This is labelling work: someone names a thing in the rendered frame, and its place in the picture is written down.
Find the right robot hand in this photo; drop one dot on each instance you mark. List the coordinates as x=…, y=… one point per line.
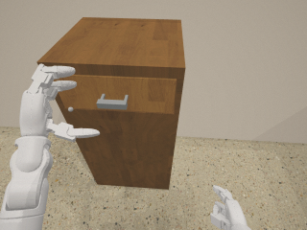
x=227, y=215

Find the drawer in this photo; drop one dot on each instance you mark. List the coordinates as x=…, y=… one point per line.
x=145, y=94

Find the cabinet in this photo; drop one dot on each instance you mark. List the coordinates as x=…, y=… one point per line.
x=134, y=148

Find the handle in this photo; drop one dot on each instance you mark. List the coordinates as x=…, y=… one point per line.
x=112, y=104

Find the left robot hand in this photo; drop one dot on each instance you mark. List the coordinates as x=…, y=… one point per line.
x=35, y=107

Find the left robot forearm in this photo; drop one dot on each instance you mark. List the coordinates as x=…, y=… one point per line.
x=25, y=198

